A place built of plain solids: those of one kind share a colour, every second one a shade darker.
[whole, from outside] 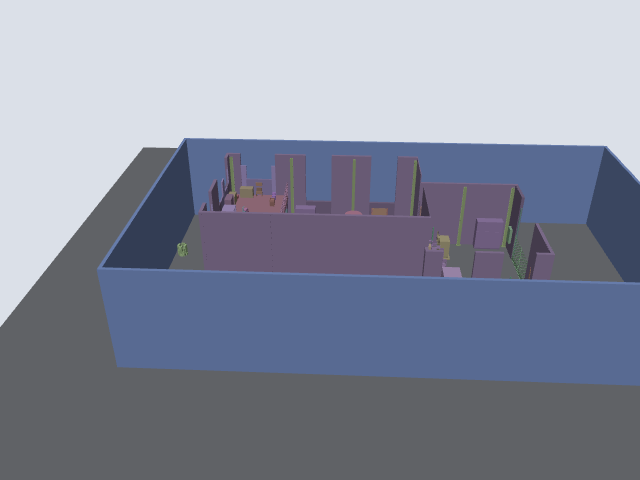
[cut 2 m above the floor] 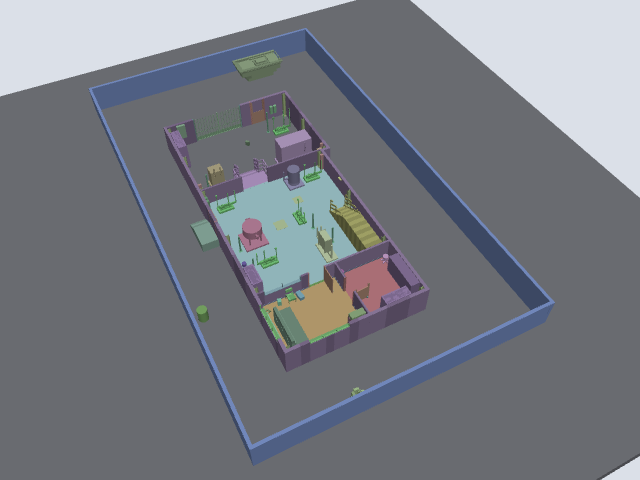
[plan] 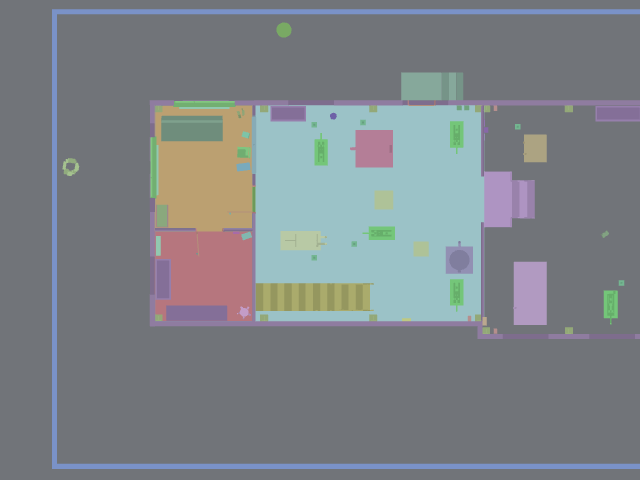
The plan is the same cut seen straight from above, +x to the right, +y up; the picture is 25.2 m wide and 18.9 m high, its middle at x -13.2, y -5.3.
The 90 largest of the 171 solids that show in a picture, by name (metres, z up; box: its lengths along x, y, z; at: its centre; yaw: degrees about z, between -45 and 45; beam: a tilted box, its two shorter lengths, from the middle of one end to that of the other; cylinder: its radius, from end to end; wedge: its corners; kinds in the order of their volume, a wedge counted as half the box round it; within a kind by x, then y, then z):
{
 "yard_bound_1": {"box": [0.2, 18.1, 6.37], "at": [-23.66, -5.26, 3.13]},
 "yard_bound_2": {"box": [30.83, 0.2, 6.37], "at": [-8.34, -14.21, 3.13]},
 "yard_bound_3": {"box": [30.83, 0.2, 6.37], "at": [-8.34, 3.69, 3.13]},
 "yard_bound_4": {"box": [0.2, 18.1, 6.37], "at": [6.97, -5.26, 3.13]},
 "wall_1": {"box": [0.2, 1.26, 6.73], "at": [-19.8, -8.07, 3.31]},
 "wall_2": {"box": [0.2, 1.51, 4.87], "at": [-19.8, -6.7, 2.38]},
 "wall_3": {"box": [0.2, 1.06, 6.73], "at": [-19.8, -5.42, 3.31]},
 "wall_4": {"box": [0.2, 0.71, 6.73], "at": [-19.8, -4.55, 3.31]},
 "wall_5": {"box": [0.2, 0.56, 4.87], "at": [-19.8, -3.92, 2.38]},
 "wall_6": {"box": [0.2, 0.96, 1.83], "at": [-19.8, -3.17, 0.86]},
 "wall_7": {"box": [0.2, 0.96, 1.83], "at": [-19.8, -1.73, 0.86]},
 "wall_8": {"box": [0.2, 0.56, 4.87], "at": [-19.8, -0.97, 2.38]},
 "wall_9": {"box": [0.2, 0.91, 6.73], "at": [-19.8, -0.25, 3.31]},
 "wall_10": {"box": [0.96, 0.2, 6.73], "at": [-19.43, 0.1, 3.31]},
 "wall_11": {"box": [1.6, 0.06, 3.43], "at": [-18.9, -4.93, 1.67]},
 "wall_12": {"box": [1.6, 0.06, 3.43], "at": [-18.9, -4.87, 1.67]},
 "wall_13": {"box": [4.1, 0.2, 6.73], "at": [-17.85, -8.6, 3.31]},
 "wall_14": {"box": [1.81, 0.2, 1.63], "at": [-17.7, 0.1, 0.77]},
 "wall_15": {"box": [1.21, 0.06, 3.43], "at": [-16.4, -4.87, 1.67]},
 "wall_16": {"box": [0.76, 0.2, 6.73], "at": [-16.18, 0.1, 3.31]},
 "wall_17": {"box": [0.06, 3.6, 3.43], "at": [-15.83, -6.7, 1.67]},
 "wall_18": {"box": [0.06, 3.66, 3.55], "at": [-15.77, -6.67, 1.73]},
 "wall_19": {"box": [1.36, 0.2, 6.73], "at": [-15.12, 0.1, 3.31]},
 "wall_20": {"box": [1.81, 0.2, 3.23], "at": [-13.55, 0.1, 1.56]},
 "wall_21": {"box": [9.0, 0.2, 6.73], "at": [-11.3, -8.6, 3.31]},
 "wall_22": {"box": [2.71, 0.2, 6.73], "at": [-11.3, 0.1, 3.31]},
 "wall_23": {"box": [1.81, 0.2, 3.23], "at": [-9.05, 0.1, 1.56]},
 "wall_24": {"box": [1.36, 0.2, 6.73], "at": [-7.47, 0.1, 3.31]},
 "wall_25": {"box": [0.2, 0.7, 4.85], "at": [-6.9, -8.85, 2.38]},
 "wall_26": {"box": [0.06, 3.9, 6.73], "at": [-6.83, -6.55, 3.31]},
 "wall_27": {"box": [0.06, 2.8, 6.73], "at": [-6.83, -1.4, 3.31]},
 "wall_28": {"box": [0.06, 3.96, 4.85], "at": [-6.77, -6.58, 2.38]},
 "wall_29": {"box": [0.06, 2.8, 4.85], "at": [-6.77, -1.4, 2.38]},
 "wall_30": {"box": [1.01, 0.2, 4.85], "at": [-6.5, -9.1, 2.38]},
 "wall_31": {"box": [1.81, 0.2, 2.55], "at": [-5.1, -9.1, 1.23]},
 "wall_32": {"box": [1.61, 0.2, 4.85], "at": [-3.4, -9.1, 2.38]},
 "wall_33": {"box": [7.0, 0.2, 4.85], "at": [-3.3, 0.1, 2.38]},
 "wall_34": {"box": [1.81, 0.2, 2.55], "at": [-1.7, -9.1, 1.23]},
 "wall_35": {"box": [1.01, 0.2, 4.85], "at": [-0.3, -9.1, 2.38]},
 "wall_36": {"box": [0.2, 3.71, 4.85], "at": [0.1, -7.35, 2.38]},
 "wall_37": {"box": [0.2, 2.11, 4.85], "at": [0.1, -0.85, 2.38]},
 "raised_floor_pumps_1": {"box": [9.13, 8.63, 0.73], "at": [-11.3, -4.25, 0.32]},
 "raised_floor_control_1": {"box": [4.03, 5.03, 0.73], "at": [-17.75, -2.45, 0.32]},
 "row_1": {"box": [0.48, 1.48, 2.04], "at": [-19.38, -6.85, 1.8]},
 "row_2": {"box": [0.6, 1.6, 2.1], "at": [-19.38, -6.85, 1.83]},
 "row_3": {"box": [2.4, 0.6, 2.1], "at": [-18.05, -8.18, 1.83]},
 "row_4": {"box": [1.28, 0.48, 2.04], "at": [-14.45, -0.32, 1.8]},
 "row_5": {"box": [1.4, 0.6, 2.1], "at": [-14.45, -0.32, 1.83]},
 "row_6": {"box": [1.68, 0.48, 2.04], "at": [-1.45, -0.32, 1.12]},
 "row_7": {"box": [1.8, 0.6, 2.1], "at": [-1.45, -0.32, 1.15]},
 "raised_floor_switch_1": {"box": [4.03, 3.73, 0.73], "at": [-17.75, -6.7, 0.32]},
 "raised_floor_deck_1": {"box": [4.02, 8.56, 0.24], "at": [-17.72, -4.25, 3.5]},
 "stair_1": {"box": [0.3, 1.1, 2.82], "at": [-15.58, -7.55, 2.04]},
 "stair_2": {"box": [0.3, 1.1, 2.64], "at": [-15.3, -7.55, 1.95]},
 "stair_3": {"box": [0.3, 1.1, 2.47], "at": [-15.02, -7.55, 1.87]},
 "stair_4": {"box": [0.3, 1.1, 2.3], "at": [-14.74, -7.55, 1.78]},
 "stair_5": {"box": [0.3, 1.1, 2.12], "at": [-14.46, -7.55, 1.69]},
 "stair_6": {"box": [0.3, 1.1, 1.95], "at": [-14.18, -7.55, 1.61]},
 "stair_7": {"box": [0.3, 1.1, 1.78], "at": [-13.9, -7.55, 1.52]},
 "stair_8": {"box": [0.3, 1.1, 1.61], "at": [-13.62, -7.55, 1.43]},
 "stair_9": {"box": [0.3, 1.1, 1.43], "at": [-13.34, -7.55, 1.35]},
 "stair_10": {"box": [0.3, 1.1, 1.26], "at": [-13.06, -7.55, 1.26]},
 "stair_11": {"box": [0.3, 1.1, 1.09], "at": [-12.78, -7.55, 1.17]},
 "stair_12": {"box": [0.3, 1.1, 0.91], "at": [-12.5, -7.55, 1.09]},
 "stair_13": {"box": [0.3, 1.1, 0.74], "at": [-12.22, -7.55, 1.0]},
 "stair_14": {"box": [0.3, 1.1, 0.57], "at": [-11.94, -7.55, 0.91]},
 "beyond_skip_1": {"box": [1.45, 2.18, 0.63], "at": [5.64, -9.46, 0.63], "yaw": -1.0},
 "beyond_skip_2": {"box": [1.63, 3.29, 0.39], "at": [5.64, -9.21, 0.82], "yaw": -1.0},
 "beyond_skip_3": {"box": [1.3, 2.21, 0.93], "at": [5.64, -9.2, 0.41], "yaw": -1.0},
 "screw_compressor_1": {"box": [1.3, 2.5, 0.15], "at": [-4.92, -7.4, 0.03]},
 "screw_compressor_2": {"box": [1.1, 2.3, 1.75], "at": [-4.92, -7.4, 1.07]},
 "buffer_vessel_1": {"box": [1.48, 1.48, 0.17], "at": [-11.06, -1.71, 0.71]},
 "buffer_vessel_2": {"cylinder": 0.6, "from": [-11.06, -1.71, 1.41], "to": [-11.06, -1.71, 3.12]},
 "door_landing_1": {"box": [1.1, 2.2, 0.73], "at": [-6.19, -3.7, 0.32]},
 "door_landing_2": {"box": [0.32, 1.5, 0.56], "at": [-5.5, -3.7, 0.23]},
 "yard_step_1": {"box": [1.6, 1.1, 0.67], "at": [-9.2, 0.75, 0.33]},
 "control_desk_1": {"box": [2.4, 0.5, 0.79], "at": [-18.24, -0.66, 1.02]},
 "control_desk_2": {"box": [2.4, 0.27, 0.3], "at": [-18.24, -0.55, 1.6]},
 "air_vessel_1": {"box": [1.08, 1.08, 0.17], "at": [-7.71, -6.09, 0.71]},
 "air_vessel_2": {"cylinder": 0.4, "from": [-7.71, -6.09, 1.03], "to": [-7.71, -6.09, 2.57]},
 "cabinet_dryer_1": {"box": [0.7, 0.9, 1.2], "at": [-4.72, -1.69, 0.8]},
 "wall_over_deck_1": {"box": [1.16, 0.1, 2.22], "at": [-19.15, 0.06, 4.71]},
 "wall_over_deck_2": {"box": [1.86, 0.1, 1.21], "at": [-17.7, 0.06, 4.21]},
 "wall_over_deck_3": {"box": [1.12, 0.1, 2.22], "at": [-16.27, 0.06, 4.71]},
 "filing_lateral_low_1": {"box": [0.48, 0.9, 0.73], "at": [-19.41, -1.43, 3.93]},
 "filing_lateral_low_2": {"box": [0.9, 0.48, 0.73], "at": [-18.58, -0.29, 3.93]},
 "plate_exchanger_1": {"box": [0.8, 0.42, 1.56], "at": [-13.73, -5.32, 1.75]},
 "filing_lateral_1": {"box": [0.48, 0.9, 1.05], "at": [-19.41, -4.36, 1.16]},
 "cupboard_steel_low_1": {"box": [0.45, 0.92, 1.05], "at": [-19.41, -2.5, 4.09]},
 "beyond_drums_1": {"cylinder": 0.3, "from": [-14.62, 2.97, -0.06], "to": [-14.62, 2.97, 0.87]}
}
